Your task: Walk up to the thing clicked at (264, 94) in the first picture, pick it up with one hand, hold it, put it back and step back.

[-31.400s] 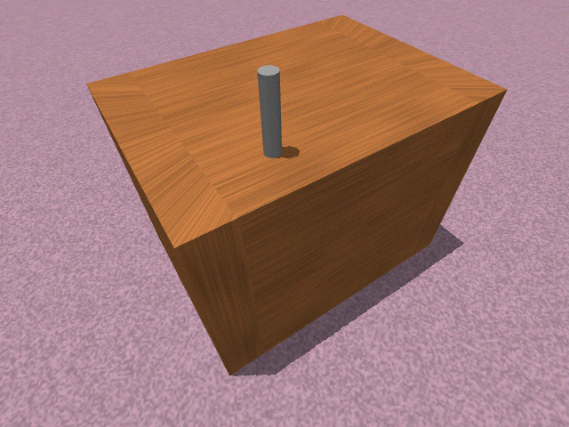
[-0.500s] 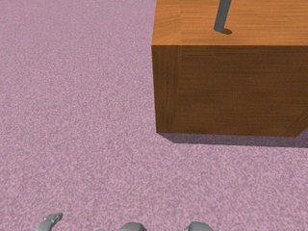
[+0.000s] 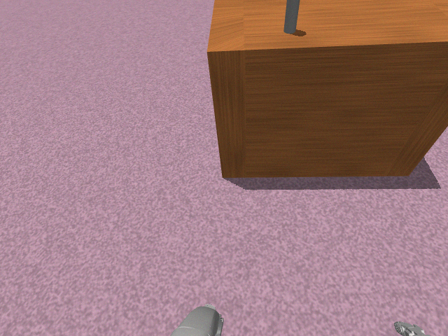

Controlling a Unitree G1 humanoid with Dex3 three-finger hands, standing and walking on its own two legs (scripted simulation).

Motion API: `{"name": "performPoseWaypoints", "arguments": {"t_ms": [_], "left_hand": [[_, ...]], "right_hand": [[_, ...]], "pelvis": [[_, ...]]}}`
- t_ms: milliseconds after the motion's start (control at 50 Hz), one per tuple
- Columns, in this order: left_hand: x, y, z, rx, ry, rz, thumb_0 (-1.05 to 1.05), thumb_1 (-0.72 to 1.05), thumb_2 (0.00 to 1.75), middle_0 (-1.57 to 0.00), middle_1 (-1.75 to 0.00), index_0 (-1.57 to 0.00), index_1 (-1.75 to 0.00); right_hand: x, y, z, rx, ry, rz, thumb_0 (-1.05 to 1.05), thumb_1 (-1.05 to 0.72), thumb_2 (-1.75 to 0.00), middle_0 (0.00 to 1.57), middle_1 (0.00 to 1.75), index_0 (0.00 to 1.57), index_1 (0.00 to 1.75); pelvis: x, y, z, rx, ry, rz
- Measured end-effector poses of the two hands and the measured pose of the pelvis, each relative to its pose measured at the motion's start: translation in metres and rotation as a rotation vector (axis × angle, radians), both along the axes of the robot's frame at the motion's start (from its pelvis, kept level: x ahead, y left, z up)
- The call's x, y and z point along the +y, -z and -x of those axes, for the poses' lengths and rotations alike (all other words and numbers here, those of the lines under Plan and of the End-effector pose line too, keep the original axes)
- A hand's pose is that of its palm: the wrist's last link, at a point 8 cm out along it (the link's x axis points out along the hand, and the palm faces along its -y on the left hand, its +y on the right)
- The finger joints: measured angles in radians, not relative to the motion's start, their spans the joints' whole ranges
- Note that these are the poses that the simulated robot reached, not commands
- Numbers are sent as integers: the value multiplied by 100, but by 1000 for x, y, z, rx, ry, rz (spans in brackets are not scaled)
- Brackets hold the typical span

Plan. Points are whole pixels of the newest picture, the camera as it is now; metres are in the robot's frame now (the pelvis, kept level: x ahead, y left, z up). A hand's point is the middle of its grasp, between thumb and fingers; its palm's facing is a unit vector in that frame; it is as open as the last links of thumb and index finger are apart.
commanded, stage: step back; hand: right
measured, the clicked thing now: (293, 1) +1.11 -0.15 +0.09
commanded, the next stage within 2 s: stand in 1.06 s
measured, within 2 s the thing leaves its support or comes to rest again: neither
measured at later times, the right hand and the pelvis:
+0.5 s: hand out of the picture +0.06 -0.26 -0.15, palm faces -0.11 +0.93 -0.34, open 7.4 cm; pelvis -0.03 -0.01 +0.00, yaw +5 degrees
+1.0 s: hand out of the picture +0.15 -0.20 -0.14, palm faces -0.10 +0.94 -0.31, open 7.4 cm; pelvis +0.01 +0.03 +0.01, yaw +3 degrees
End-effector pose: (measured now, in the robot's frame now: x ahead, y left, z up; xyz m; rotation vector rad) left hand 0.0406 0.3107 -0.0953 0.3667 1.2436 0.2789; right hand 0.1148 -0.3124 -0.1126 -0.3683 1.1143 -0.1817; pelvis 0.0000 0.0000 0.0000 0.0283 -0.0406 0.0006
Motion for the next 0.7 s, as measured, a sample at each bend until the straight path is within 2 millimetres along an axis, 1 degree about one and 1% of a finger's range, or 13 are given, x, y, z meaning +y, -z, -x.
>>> {"name": "performPoseWaypoints", "arguments": {"t_ms": [80, 140, 200, 260, 300, 340, 400, 460, 540, 620, 700], "left_hand": [[5, -6, 23, -34, -19, -20, 0, 90, 89, -21, -30, -21, -30], [14, -6, 36, -68, -42, -29, 0, 90, 89, -21, -30, -21, -30], [25, -1, 48, -73, -61, -28, 0, 90, 89, -21, -30, -21, -30], [27, 1, 58, -48, -74, -7, 0, 90, 89, -21, -30, -21, -30], [25, 2, 61, -36, -76, 6, 0, 91, 89, -21, -30, -21, -30], [22, 3, 61, -34, -70, 15, 0, 91, 89, -21, -30, -21, -30], [13, 5, 59, -35, -61, 18, 0, 91, 89, -21, -30, -21, -30], [2, 5, 58, -54, -61, 24, 0, 91, 89, -21, -30, -21, -30], [-5, 1, 59, -67, -85, 37, 0, 91, 89, -21, -30, -21, -30], [1, 3, 57, -53, -96, 45, 0, 90, 89, -21, -30, -21, -30], [16, 15, 48, -34, -99, 52, 0, 90, 89, -21, -30, -21, -30]], "right_hand": [[-3, 6, 38, 79, -21, 0, 1, -90, -89, 20, 30, 21, 30], [1, 11, 60, 136, -43, 1, 1, -90, -89, 20, 30, 21, 30], [8, 12, 75, 154, -44, -1, 1, -90, -89, 20, 30, 21, 30], [16, 7, 84, 133, -37, -17, 1, -90, -89, 20, 30, 21, 30], [20, 3, 86, 116, -39, -24, 1, -90, -89, 20, 30, 21, 30], [20, 1, 85, 100, -40, -33, 1, -90, -89, 20, 30, 21, 30], [15, 3, 78, 83, -34, -43, 1, -90, -89, 20, 30, 21, 30], [10, 5, 68, 80, -35, -38, 1, -90, -89, 20, 30, 21, 30], [9, -1, 49, 73, -63, -25, 1, -90, -89, 20, 30, 21, 30], [13, -4, 32, 70, -84, -10, 1, -90, -89, 20, 30, 21, 30], [25, -2, 17, 56, -82, 10, 1, -90, -89, 20, 30, 20, 30]], "pelvis": [[-1, -1, 17, 0, -35, 1], [1, 2, 27, -1, -71, 6], [5, 5, 36, -14, -92, -10], [8, 1, 40, -11, -89, -4], [6, -2, 41, -9, -87, 0], [3, -3, 41, -8, -80, 2], [-4, -1, 39, -13, -70, 16], [-7, -1, 35, -13, -77, 36], [-4, -6, 30, -13, -87, 27], [4, -7, 22, -10, -99, 24], [16, 0, 15, -17, -101, 19]]}}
